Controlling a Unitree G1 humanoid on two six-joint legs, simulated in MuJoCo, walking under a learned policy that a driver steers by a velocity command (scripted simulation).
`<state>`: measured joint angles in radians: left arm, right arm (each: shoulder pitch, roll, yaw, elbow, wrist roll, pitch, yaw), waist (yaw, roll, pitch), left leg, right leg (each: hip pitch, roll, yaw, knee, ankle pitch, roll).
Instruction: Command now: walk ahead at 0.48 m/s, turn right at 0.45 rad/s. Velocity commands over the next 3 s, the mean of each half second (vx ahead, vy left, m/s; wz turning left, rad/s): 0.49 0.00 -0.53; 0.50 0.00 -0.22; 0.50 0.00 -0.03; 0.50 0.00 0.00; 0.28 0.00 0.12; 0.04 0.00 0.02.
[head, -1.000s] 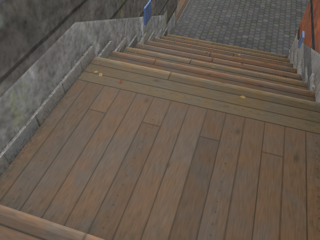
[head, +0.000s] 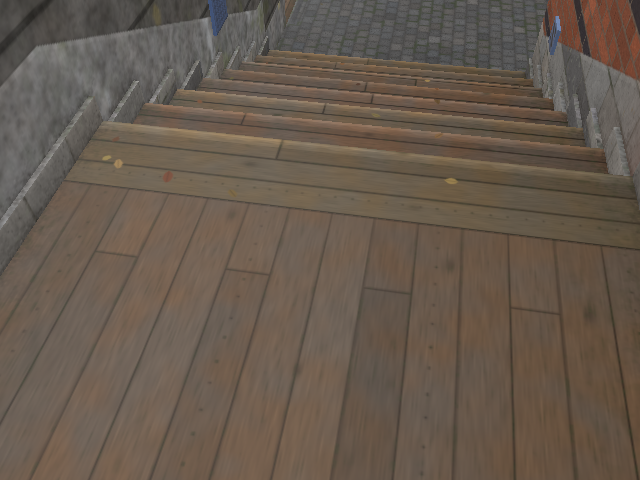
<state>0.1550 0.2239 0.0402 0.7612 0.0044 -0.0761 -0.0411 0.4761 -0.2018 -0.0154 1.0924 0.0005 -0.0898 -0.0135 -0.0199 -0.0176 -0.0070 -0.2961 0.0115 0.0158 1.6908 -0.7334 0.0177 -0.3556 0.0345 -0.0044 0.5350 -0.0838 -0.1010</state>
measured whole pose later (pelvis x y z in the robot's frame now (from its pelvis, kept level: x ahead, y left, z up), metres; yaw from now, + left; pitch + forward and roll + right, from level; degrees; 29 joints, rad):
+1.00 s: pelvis +0.57 -0.04 -0.18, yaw -23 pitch +4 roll -1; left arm -0.10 0.18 0.02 0.65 -0.01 -0.10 -0.04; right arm 0.53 -0.20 -0.02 1.01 0.00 -0.06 -0.02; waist -0.09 0.02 0.00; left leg -0.09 -0.03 -0.03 0.74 -0.46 0.05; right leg -0.50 0.06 -0.04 0.54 -0.11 -0.09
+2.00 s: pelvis +1.06 -0.21 -0.17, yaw -24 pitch +2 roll +2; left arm 0.02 0.24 0.03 0.78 -0.01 -0.08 -0.03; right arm 0.41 -0.27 -0.06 0.92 0.02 -0.06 0.00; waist -0.09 -0.02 0.01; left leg 0.05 -0.04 0.02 0.28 -0.36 0.01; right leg -0.51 -0.04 0.00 0.50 -0.04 -0.04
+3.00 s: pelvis +1.23 -0.28 -0.17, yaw -19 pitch -1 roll +0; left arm 0.29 0.19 0.01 1.08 0.00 0.00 0.04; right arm 0.16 -0.19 -0.06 0.98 0.00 0.03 -0.03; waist 0.02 0.01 0.04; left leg -0.31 0.00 0.01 0.53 -0.19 0.01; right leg -0.13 -0.05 -0.09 0.53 -0.38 0.01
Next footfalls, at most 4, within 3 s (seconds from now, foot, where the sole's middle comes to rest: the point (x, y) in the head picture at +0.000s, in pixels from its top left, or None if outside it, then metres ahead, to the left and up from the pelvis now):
0.44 left None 0.45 0.12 -0.94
0.96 right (404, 432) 0.67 -0.17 -0.94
1.48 left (350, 313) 1.02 -0.06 -0.94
2.02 right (458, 266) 1.17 -0.39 -0.94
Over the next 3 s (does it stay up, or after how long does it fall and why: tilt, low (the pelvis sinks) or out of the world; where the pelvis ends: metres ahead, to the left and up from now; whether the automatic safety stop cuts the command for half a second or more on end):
stays up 1.23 -0.28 -0.17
